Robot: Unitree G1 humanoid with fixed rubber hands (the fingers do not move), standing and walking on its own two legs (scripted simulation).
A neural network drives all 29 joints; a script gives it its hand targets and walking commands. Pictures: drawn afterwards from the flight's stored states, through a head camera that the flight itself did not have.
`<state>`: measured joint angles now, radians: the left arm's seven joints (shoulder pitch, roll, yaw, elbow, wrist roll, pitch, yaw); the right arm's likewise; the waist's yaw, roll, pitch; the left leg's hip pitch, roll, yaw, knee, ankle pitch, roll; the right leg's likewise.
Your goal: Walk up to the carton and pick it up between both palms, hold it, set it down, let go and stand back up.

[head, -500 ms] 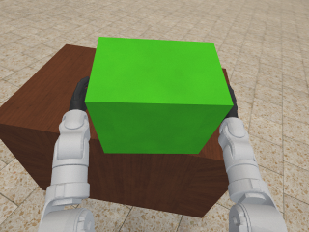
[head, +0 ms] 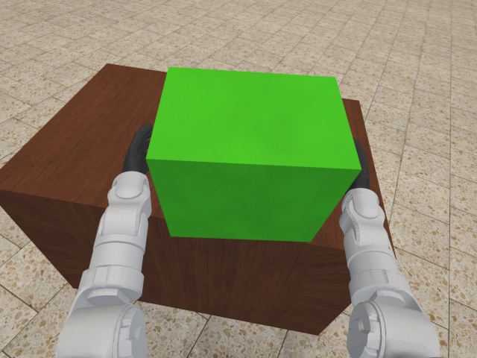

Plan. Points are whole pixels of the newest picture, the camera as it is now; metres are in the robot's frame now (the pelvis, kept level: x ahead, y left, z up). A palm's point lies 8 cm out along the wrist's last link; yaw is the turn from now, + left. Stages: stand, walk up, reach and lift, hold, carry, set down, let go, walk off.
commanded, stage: set down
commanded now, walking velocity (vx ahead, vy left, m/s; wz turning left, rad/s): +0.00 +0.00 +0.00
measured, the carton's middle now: (246, 163) +0.43 -0.06 +0.09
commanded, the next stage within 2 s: none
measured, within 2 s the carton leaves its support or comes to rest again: neither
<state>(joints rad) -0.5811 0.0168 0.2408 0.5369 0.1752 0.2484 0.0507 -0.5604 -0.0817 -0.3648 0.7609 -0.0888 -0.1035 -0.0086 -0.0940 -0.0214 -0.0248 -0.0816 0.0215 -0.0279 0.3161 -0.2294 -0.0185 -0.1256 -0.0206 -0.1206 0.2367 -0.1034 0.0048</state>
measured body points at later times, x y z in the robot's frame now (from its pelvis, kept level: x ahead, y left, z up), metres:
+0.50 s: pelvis +0.01 +0.01 +0.00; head +0.01 +0.03 +0.45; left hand +0.42 +0.13 +0.10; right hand +0.37 -0.25 +0.10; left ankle -0.04 +0.12 -0.75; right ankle +0.01 -0.12 -0.75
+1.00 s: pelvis -0.01 -0.01 +0.00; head +0.02 +0.00 +0.45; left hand +0.44 +0.09 +0.08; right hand +0.36 -0.29 +0.09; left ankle -0.04 +0.12 -0.75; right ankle +0.01 -0.12 -0.75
